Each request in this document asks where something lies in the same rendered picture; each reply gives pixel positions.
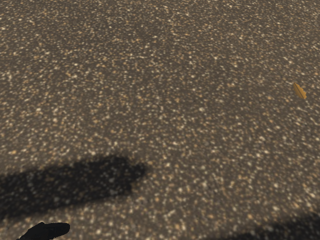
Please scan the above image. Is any robot left hand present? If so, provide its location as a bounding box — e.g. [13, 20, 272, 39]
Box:
[16, 222, 70, 240]

